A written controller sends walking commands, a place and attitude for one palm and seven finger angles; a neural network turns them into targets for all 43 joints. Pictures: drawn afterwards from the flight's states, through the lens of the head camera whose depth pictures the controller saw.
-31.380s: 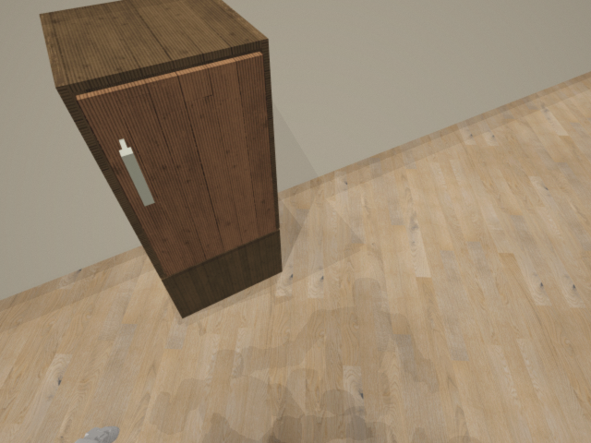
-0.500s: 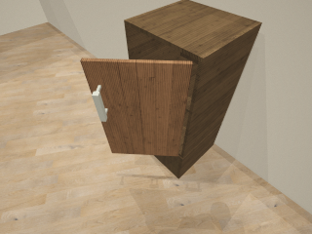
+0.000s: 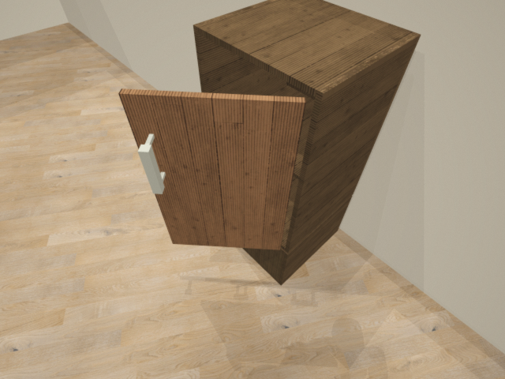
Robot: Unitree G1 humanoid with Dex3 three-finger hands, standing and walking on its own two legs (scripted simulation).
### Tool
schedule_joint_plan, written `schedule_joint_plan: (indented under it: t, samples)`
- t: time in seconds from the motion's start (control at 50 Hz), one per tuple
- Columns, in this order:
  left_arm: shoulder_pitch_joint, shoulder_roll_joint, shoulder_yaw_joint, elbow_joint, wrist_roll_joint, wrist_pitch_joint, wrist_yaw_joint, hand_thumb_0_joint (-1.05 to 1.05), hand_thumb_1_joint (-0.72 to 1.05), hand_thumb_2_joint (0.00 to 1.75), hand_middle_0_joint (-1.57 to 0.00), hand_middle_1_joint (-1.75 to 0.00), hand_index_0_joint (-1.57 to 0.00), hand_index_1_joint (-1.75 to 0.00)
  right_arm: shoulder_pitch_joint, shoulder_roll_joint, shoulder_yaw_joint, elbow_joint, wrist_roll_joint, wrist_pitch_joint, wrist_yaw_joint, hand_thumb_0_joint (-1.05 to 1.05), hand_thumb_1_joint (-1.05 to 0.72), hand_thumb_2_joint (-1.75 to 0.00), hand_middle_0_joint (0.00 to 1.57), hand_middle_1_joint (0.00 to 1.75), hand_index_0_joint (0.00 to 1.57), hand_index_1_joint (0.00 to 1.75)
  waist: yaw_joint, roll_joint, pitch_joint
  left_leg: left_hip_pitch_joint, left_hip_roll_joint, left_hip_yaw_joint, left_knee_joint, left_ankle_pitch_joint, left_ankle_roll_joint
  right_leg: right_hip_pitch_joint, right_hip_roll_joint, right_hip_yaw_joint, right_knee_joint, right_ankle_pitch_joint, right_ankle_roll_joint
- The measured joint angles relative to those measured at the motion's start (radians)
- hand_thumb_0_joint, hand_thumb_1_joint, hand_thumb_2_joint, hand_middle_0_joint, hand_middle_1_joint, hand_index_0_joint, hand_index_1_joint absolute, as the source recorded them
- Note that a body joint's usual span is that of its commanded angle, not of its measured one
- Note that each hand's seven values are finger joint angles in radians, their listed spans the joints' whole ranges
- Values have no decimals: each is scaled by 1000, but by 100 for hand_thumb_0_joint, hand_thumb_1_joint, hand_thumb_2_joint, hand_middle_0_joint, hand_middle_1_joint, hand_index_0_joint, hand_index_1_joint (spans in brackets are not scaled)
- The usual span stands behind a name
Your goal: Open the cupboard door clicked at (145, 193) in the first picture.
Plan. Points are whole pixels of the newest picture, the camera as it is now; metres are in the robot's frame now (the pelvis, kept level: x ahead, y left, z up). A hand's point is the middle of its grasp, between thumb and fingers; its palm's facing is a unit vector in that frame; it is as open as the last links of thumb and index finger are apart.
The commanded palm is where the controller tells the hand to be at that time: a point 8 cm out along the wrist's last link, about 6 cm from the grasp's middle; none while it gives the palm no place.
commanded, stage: look again from close up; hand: left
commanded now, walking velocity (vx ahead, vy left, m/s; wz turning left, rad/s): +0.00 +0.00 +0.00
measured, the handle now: (154, 164) +0.56 +0.27 -0.04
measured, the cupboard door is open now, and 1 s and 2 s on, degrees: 43 43 43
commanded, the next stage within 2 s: shuffle to correct the standing spot in 0.16 s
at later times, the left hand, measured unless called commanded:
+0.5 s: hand out of the picture +0.04 +0.17 -0.18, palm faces +0.04 -0.97 -0.22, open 7.4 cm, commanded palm none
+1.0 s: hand out of the picture +0.04 +0.20 -0.17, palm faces +0.03 -0.97 -0.25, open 7.3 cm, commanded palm none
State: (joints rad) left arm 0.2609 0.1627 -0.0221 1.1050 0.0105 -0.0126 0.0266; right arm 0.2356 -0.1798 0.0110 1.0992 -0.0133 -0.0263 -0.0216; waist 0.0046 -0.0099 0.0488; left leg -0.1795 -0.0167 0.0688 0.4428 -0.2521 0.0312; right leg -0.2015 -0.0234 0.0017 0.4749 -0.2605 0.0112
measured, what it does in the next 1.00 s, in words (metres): steps on the spot: right foot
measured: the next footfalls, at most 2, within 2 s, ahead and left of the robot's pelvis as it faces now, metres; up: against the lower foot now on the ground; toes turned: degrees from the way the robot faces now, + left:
right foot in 0.88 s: +0.02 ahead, -0.09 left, +0.00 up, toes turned -7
left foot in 1.14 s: +0.05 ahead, +0.16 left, +0.00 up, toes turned -1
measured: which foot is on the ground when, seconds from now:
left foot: down 0.00-0.90, up 0.92-1.00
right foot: down 0.00-0.64, up 0.66-0.86, down 0.88-1.00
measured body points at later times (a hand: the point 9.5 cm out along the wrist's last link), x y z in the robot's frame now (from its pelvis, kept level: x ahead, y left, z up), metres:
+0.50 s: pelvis +0.01 -0.01 +0.00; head +0.03 -0.01 +0.45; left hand +0.04 +0.22 -0.16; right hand +0.03 -0.24 -0.16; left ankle -0.01 +0.10 -0.74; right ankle +0.00 -0.13 -0.74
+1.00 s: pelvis +0.00 +0.02 -0.01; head +0.02 +0.01 +0.44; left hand +0.04 +0.25 -0.15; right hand +0.03 -0.21 -0.17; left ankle -0.02 +0.12 -0.72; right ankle -0.02 -0.08 -0.74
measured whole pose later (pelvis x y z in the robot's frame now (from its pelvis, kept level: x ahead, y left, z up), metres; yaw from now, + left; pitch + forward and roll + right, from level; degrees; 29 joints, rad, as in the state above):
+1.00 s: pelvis +0.00 +0.02 -0.01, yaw -1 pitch +0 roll +1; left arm 0.25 0.15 0.02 1.00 0.03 -0.02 0.05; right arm 0.25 -0.17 -0.02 1.02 -0.02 0.03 -0.02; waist 0.01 0.01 0.05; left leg -0.30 -0.02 0.07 0.71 -0.45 0.01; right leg -0.22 -0.05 -0.10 0.57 -0.34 -0.03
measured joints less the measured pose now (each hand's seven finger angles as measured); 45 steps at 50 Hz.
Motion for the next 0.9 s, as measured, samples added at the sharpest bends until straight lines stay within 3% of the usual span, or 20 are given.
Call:
schedule_joint_plan:
  t: [0.46, 0.56, 0.64, 0.72, 0.78, 0.9]
  samples:
    - [-25, 11, 24, -34, 1, 2, 7, 0, 90, 90, -20, -30, -20, -30, 7, 3, -12, -9, -3, 25, 0, 0, -91, -90, 20, 30, 20, 30, 3, 9, -7, -5, 17, -8, 30, -27, -23, -4, 16, -8, 30, -31, -22]
    - [-16, 11, 42, -60, 4, 14, 12, 0, 90, 90, -20, -30, -21, -30, 19, -3, -25, -36, -4, 43, 3, 0, -91, -90, 20, 30, 20, 30, 7, 2, -3, -31, 1, -7, 76, -51, -15, -27, -2, -7, 75, -54, -11]
    - [-11, 27, 58, -75, 7, 32, 14, 0, 90, 90, -20, -30, -21, -30, 26, 1, -32, -62, -7, 42, 6, 0, -91, -90, 20, 30, 20, 30, 12, -29, 4, -36, -27, 10, 79, -51, 13, -53, -29, 11, 116, -72, 5]
    - [-25, 38, 68, -86, 9, 57, 19, 0, 90, 90, -20, -30, -21, -30, 28, 6, -33, -96, -13, 41, 3, 0, -91, -90, 20, 30, 20, 30, 18, -30, 16, -48, -37, 32, 86, -54, 39, -129, -43, -11, 304, -216, -23]
    - [-37, 34, 70, -95, 10, 59, 20, 0, 91, 90, -20, -30, -20, -30, 24, 10, -31, -113, -18, 47, 3, 0, -91, -90, 20, 30, 20, 30, 13, -13, 23, -49, -36, 40, 78, -46, 45, -154, -43, -52, 380, -250, -28]
    - [-40, 0, 53, -108, 12, 24, 21, 0, 91, 90, -20, -30, -20, -30, 24, 3, -32, -106, -9, 43, 0, 0, -93, -90, 20, 30, 20, 30, 11, 24, 18, -71, -37, 47, 120, -64, 34, -54, -33, -91, 137, -79, -30]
